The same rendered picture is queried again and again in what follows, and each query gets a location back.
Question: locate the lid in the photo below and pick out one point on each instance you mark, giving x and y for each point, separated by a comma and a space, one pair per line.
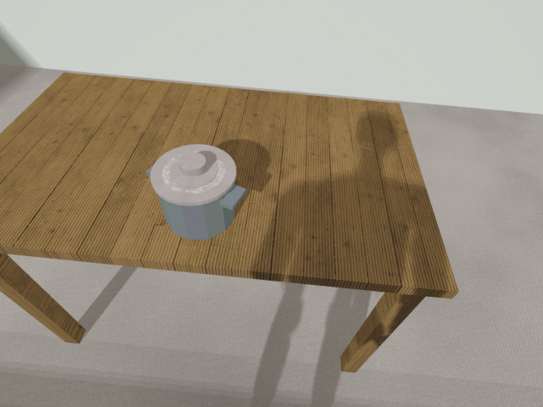
173, 186

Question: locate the table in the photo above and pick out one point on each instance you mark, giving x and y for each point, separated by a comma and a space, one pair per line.
334, 194

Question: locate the knob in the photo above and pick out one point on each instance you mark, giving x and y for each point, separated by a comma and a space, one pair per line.
192, 164

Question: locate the pot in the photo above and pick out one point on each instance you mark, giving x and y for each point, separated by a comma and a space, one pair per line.
200, 222

